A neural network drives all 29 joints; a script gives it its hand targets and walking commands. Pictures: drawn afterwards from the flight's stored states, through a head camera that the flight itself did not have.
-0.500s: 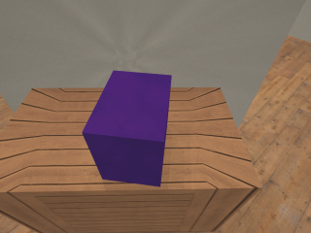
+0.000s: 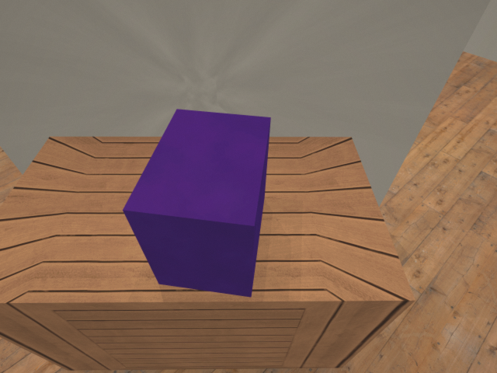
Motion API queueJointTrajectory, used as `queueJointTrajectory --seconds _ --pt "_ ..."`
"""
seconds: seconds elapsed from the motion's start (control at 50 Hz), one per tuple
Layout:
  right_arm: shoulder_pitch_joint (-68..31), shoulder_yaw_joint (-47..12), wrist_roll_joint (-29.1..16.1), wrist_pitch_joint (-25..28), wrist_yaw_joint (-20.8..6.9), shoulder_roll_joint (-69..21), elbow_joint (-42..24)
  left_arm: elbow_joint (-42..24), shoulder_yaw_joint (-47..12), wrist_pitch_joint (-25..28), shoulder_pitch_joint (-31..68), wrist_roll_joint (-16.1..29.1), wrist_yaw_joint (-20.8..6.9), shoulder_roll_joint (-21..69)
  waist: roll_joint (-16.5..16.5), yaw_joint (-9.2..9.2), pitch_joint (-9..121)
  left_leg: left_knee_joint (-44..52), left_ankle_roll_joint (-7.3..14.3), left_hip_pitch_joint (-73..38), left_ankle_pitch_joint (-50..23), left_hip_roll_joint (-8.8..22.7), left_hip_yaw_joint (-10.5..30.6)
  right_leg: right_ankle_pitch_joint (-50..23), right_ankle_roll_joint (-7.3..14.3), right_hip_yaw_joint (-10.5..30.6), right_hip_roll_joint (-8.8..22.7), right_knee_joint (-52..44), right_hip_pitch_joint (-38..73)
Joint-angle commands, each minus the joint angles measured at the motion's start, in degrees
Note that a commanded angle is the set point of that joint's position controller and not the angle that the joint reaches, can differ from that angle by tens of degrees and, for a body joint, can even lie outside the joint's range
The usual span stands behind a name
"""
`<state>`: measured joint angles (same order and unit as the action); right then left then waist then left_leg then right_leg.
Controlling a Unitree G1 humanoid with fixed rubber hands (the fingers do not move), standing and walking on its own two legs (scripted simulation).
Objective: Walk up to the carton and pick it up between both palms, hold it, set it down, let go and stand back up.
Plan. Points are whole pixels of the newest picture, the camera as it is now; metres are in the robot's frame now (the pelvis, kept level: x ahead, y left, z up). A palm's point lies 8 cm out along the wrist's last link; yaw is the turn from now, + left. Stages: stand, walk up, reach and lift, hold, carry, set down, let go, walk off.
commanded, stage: stand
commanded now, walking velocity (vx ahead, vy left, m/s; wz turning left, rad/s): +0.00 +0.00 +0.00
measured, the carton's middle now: (213, 202) +0.46 +0.09 -0.02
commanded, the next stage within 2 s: reach and lift in 0.30 s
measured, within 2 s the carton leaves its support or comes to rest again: neither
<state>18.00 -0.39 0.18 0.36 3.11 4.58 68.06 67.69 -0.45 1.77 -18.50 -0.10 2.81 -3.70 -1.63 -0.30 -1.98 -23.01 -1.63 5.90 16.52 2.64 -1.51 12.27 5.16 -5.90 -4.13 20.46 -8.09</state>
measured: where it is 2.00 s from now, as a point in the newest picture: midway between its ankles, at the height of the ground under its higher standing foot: outside the picture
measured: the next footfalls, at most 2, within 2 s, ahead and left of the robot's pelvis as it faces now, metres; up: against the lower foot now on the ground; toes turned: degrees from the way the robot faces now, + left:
none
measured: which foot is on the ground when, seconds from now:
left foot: down 0.00-1.00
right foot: down 0.00-1.00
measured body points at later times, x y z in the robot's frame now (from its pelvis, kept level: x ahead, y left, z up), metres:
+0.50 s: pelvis -0.03 -0.01 -0.04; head +0.02 +0.02 +0.41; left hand +0.11 +0.25 -0.18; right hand +0.11 -0.24 -0.17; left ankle -0.04 +0.13 -0.74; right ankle -0.01 -0.06 -0.74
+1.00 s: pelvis -0.08 +0.03 -0.03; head -0.03 +0.03 +0.42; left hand +0.08 +0.27 -0.12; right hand +0.07 -0.17 -0.14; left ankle -0.04 +0.13 -0.74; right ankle -0.01 -0.06 -0.74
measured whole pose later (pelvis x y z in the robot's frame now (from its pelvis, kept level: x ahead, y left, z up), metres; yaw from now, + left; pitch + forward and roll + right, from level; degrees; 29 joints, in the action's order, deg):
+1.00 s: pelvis -0.08 +0.03 -0.03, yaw -1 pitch +2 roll -1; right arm 12.4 1.6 -3.1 -18.0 0.2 5.7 24.3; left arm 20.6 1.0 -30.2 -10.3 6.9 0.3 -14.5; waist -1.2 -0.5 -3.8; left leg -41.7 1.7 24.2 19.1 2.8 -5.6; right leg 13.5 3.2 -4.8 -1.8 37.6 -25.9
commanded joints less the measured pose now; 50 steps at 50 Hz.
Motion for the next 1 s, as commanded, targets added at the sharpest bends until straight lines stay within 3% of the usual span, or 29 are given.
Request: queueJointTrajectory --seconds 0.0,0.08,0.12,0.18,0.28,0.3,0.32,0.34,0.38,0.4,0.42,0.44,0.46,0.5,0.54,0.56,0.6,0.64,0.68,0.72,0.78,0.8,0.82,0.84,0.88,0.9,0.96,0.98 --pt "6.34 0.50 -0.21 0.39 0.24 3.15 -0.13 -0.07 0.59 0.37 -6.60 -0.04 0.40 -4.15 1.33 0.03 -2.85 3.06 1.13 4.87 -8.35 3.21 3.15 -13.93 -2.03 9.91 10.04 -5.04 1.64" --pt "7.25 0.24 -0.40 -0.02 0.25 2.00 0.64 0.19 0.59 0.46 -6.72 0.08 0.32 -4.20 1.07 -0.01 -3.19 2.56 0.57 5.11 -7.84 2.84 2.84 -12.19 -2.55 10.74 10.33 -5.72 1.83" --pt "7.26 0.39 -0.09 -0.02 0.22 2.52 0.51 0.29 0.56 0.26 -6.28 -0.32 0.29 -4.23 2.72 -0.07 -5.06 3.13 0.60 6.48 -6.71 3.11 2.87 -11.80 -2.46 10.11 10.43 -5.82 1.20" --pt "7.18 0.52 -0.26 0.26 0.30 3.40 0.60 -0.07 0.68 0.38 -6.02 0.02 0.25 -3.99 0.25 -0.03 -3.91 3.13 0.79 5.45 -7.93 3.35 3.07 -13.57 -1.94 10.37 10.26 -5.29 1.21" --pt "7.07 0.71 -0.29 0.43 0.34 3.46 0.65 0.29 0.74 0.55 -6.38 0.12 0.46 -3.81 1.15 -0.11 -2.90 2.59 0.82 5.70 -9.07 3.37 2.72 -16.05 -2.54 9.58 10.13 -5.26 3.06" --pt "-55.39 3.42 2.79 -0.79 -2.40 7.51 -22.86 -25.27 0.47 -9.91 55.80 7.63 -2.24 -22.78 9.64 5.78 8.59 -9.11 3.25 26.00 -0.03 0.62 0.00 0.61 -5.19 8.76 9.51 13.91 -5.74" --pt "-48.97 4.72 3.16 -6.49 -4.04 5.90 -21.56 -25.90 1.99 -16.98 49.03 9.08 -0.89 -21.34 11.93 2.72 5.29 -13.10 3.67 35.46 8.37 -0.94 -4.26 16.41 -7.96 12.98 12.58 11.74 -7.67" --pt "-43.31 4.09 2.58 -12.38 -4.60 4.26 -25.87 -27.04 2.60 -23.41 41.69 10.13 -0.69 -19.69 14.33 3.13 10.05 -15.88 3.71 37.12 7.07 -0.44 -2.35 15.63 -8.19 17.17 13.29 12.50 -4.01" --pt "-34.39 0.65 -4.64 -20.65 -5.62 4.26 -35.55 -34.03 1.97 -34.04 34.07 14.37 -0.62 -16.06 8.10 -0.11 25.14 -17.83 2.69 36.03 2.22 -0.32 -1.72 -10.73 -7.04 19.44 15.00 16.56 5.27" --pt "-31.76 -2.69 -8.85 -23.09 -5.51 2.76 -36.42 -37.49 2.95 -37.09 35.15 13.50 -1.10 -15.93 4.71 -0.38 29.62 -19.23 2.05 37.25 -2.22 -0.49 -1.08 -27.93 -7.49 18.41 14.86 20.94 7.54" --pt "-28.27 -6.23 -13.12 -24.40 -5.14 2.28 -34.95 -39.83 3.02 -39.26 34.15 12.86 -2.03 -15.69 -0.15 -2.07 32.84 -21.14 0.96 37.26 -9.05 -1.05 -0.52 -43.66 -7.54 17.42 15.23 24.29 9.46" --pt "-23.88 -8.38 -15.83 -25.02 -4.56 1.49 -32.69 -39.91 2.51 -41.25 29.90 11.59 -3.18 -15.22 -1.72 -1.30 33.82 -23.61 -0.87 36.76 -17.13 -1.00 0.60 -54.34 -7.57 16.72 14.16 27.10 10.37" --pt "-19.07 -11.16 -17.68 -26.00 -3.84 0.54 -29.33 -38.59 2.75 -43.60 26.26 8.69 -4.39 -13.27 -3.94 0.29 31.26 -23.11 -1.11 35.33 -22.05 -1.10 1.38 -58.12 -7.27 16.40 13.43 27.80 8.51" --pt "-10.75 -14.63 -22.12 -28.69 -1.32 2.21 -25.97 -39.27 5.01 -48.80 18.35 3.78 -7.79 -11.37 -4.07 1.70 25.56 -19.49 -0.28 27.86 -19.88 -1.56 0.95 -54.23 -6.59 14.18 12.16 24.37 6.05" --pt "-5.06 -14.39 -24.62 -30.85 1.81 7.59 -24.56 -41.82 8.68 -54.48 6.77 -2.37 -10.53 -9.82 -4.31 2.28 16.77 -13.06 -0.57 19.89 -16.59 -1.61 0.31 -44.69 -5.59 9.12 10.10 16.64 4.65" --pt "-5.81 -13.30 -24.39 -31.06 3.30 9.79 -25.16 -43.07 9.17 -57.33 3.81 -4.84 -11.47 -8.89 -2.46 3.65 10.34 -10.63 -0.73 15.38 -14.15 -1.40 0.92 -33.87 -5.09 6.83 8.69 12.71 0.85" --pt "-11.37 -9.84 -21.89 -29.42 5.21 12.48 -28.97 -52.43 8.37 -60.31 4.49 -6.48 -11.71 -7.94 -1.15 3.63 0.44 -8.43 -0.88 10.93 -11.59 -1.44 1.12 -13.14 -3.93 2.58 5.77 6.73 -6.44" --pt "-17.94 -6.21 -17.18 -27.32 5.43 12.34 -35.32 -58.34 6.92 -59.33 9.30 -6.89 -10.02 -8.96 0.43 1.99 -4.19 -6.06 -0.12 11.88 -2.49 -1.32 -0.51 1.24 -3.04 0.76 4.44 3.43 -9.13" --pt "-18.80 -1.89 -10.81 -25.66 4.55 11.39 -42.83 -61.96 7.14 -55.63 11.26 -7.21 -8.09 -10.45 2.06 0.96 -3.68 -5.33 0.52 14.27 4.49 -0.71 -2.20 7.91 -3.60 0.31 4.18 3.00 -7.94" --pt "-20.28 1.41 -5.68 -23.57 2.06 10.18 -49.71 -63.24 6.16 -50.25 15.38 -5.47 -6.03 -11.83 0.55 0.42 0.13 -4.49 0.84 17.26 10.28 1.63 -3.45 8.57 -4.84 -0.68 3.64 7.17 -5.94" --pt "-19.66 4.35 -1.68 -19.24 -1.66 7.84 -55.44 -66.15 6.58 -39.72 23.23 -1.15 -2.94 -13.41 -3.78 0.37 10.23 -1.53 4.02 28.62 16.35 6.63 -3.29 2.08 -5.58 -0.91 1.76 17.05 2.46" --pt "-18.39 4.06 -1.62 -18.16 -2.63 6.33 -55.81 -64.64 5.95 -36.44 22.87 0.12 -2.33 -14.16 -5.22 -0.38 13.15 -0.79 5.67 32.39 16.76 7.60 -2.46 -1.47 -5.87 -0.54 1.18 20.12 6.19" --pt "-16.59 4.42 -1.55 -17.12 -3.16 5.49 -56.21 -65.40 4.26 -33.67 23.47 2.22 -2.02 -12.82 -7.38 1.23 17.18 -0.46 6.15 34.84 16.36 8.36 -1.68 -4.71 -5.74 0.10 0.80 22.11 9.11" --pt "-14.12 3.86 -1.72 -16.58 -3.61 4.55 -55.91 -64.41 3.52 -31.29 21.96 3.16 -1.75 -13.41 -7.50 1.42 19.15 -0.08 6.04 35.12 14.94 8.27 -0.99 -6.89 -5.77 0.71 0.78 22.41 10.09" --pt "-10.16 3.36 -2.70 -15.98 -3.83 3.29 -55.01 -61.60 1.34 -28.74 19.43 6.77 -1.82 -11.63 -5.64 2.28 20.15 -1.59 5.15 32.18 9.47 7.06 -1.40 -7.63 -4.94 2.57 1.78 19.60 7.64" --pt "-8.13 2.52 -3.07 -15.98 -3.61 3.06 -54.00 -59.37 1.03 -28.34 17.63 8.22 -2.17 -13.02 -2.56 2.33 18.77 -2.00 4.98 28.96 7.79 6.08 -0.98 -6.33 -4.87 2.68 2.35 17.64 5.97" --pt "-4.88 -0.35 -4.22 -17.03 -2.68 1.25 -51.36 -52.48 0.28 -29.32 12.92 9.22 -3.76 -13.86 2.17 1.24 9.00 -1.66 3.40 21.15 4.37 3.47 -2.40 0.40 -3.33 3.09 4.66 9.03 -0.13" --pt "-4.94 -0.96 -4.33 -17.63 -2.22 0.83 -50.70 -50.63 0.71 -30.24 12.48 8.67 -4.43 -14.89 1.63 1.37 6.15 -0.96 3.45 19.14 5.20 2.89 -2.75 3.40 -3.08 3.25 5.08 6.79 -1.15"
